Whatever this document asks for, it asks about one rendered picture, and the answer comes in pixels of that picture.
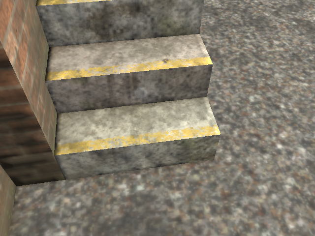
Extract stairs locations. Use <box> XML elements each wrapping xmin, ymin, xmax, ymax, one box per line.
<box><xmin>35</xmin><ymin>0</ymin><xmax>221</xmax><ymax>180</ymax></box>

